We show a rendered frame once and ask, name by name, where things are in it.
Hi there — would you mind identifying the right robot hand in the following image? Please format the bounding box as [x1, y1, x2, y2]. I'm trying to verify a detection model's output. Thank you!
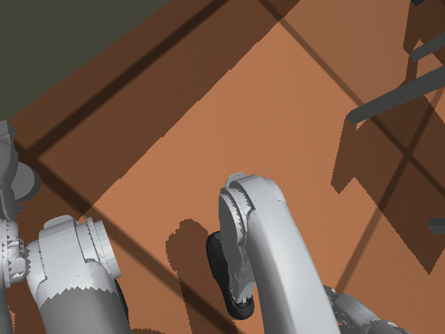
[323, 285, 381, 334]

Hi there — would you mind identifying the left robot foot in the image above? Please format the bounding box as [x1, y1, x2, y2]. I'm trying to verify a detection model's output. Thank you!
[114, 279, 129, 323]

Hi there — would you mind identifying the left robot hand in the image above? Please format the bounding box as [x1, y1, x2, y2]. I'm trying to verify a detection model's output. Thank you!
[0, 120, 24, 213]

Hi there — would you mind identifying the tin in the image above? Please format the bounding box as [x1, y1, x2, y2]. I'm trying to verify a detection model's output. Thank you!
[11, 162, 41, 202]

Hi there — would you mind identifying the right robot foot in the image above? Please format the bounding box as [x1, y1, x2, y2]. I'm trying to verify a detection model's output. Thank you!
[206, 231, 254, 320]

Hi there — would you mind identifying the left robot arm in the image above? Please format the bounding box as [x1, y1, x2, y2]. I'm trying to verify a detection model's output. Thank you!
[0, 184, 26, 334]

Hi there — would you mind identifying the right robot arm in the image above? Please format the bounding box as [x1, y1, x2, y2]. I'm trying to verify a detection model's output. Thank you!
[367, 319, 411, 334]

